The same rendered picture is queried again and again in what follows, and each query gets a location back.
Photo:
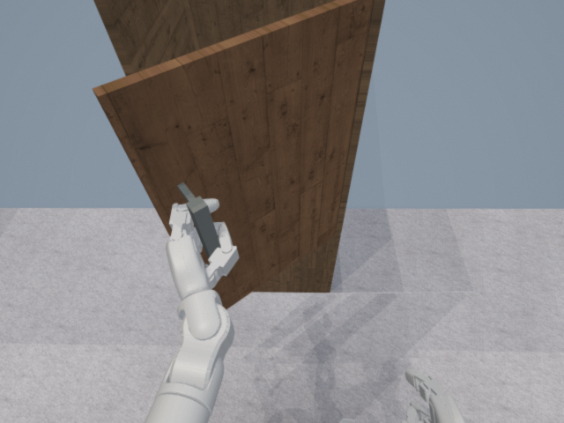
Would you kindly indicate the cupboard door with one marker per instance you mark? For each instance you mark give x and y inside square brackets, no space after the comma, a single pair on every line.
[262,122]

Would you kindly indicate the left robot forearm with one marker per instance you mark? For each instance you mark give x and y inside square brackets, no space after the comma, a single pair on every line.
[189,389]

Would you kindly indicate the right robot hand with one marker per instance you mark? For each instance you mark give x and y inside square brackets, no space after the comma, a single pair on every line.
[443,408]

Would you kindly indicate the handle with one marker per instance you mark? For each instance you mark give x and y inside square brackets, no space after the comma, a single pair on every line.
[200,214]

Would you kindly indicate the left robot hand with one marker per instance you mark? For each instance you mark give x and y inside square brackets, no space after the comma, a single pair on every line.
[184,248]

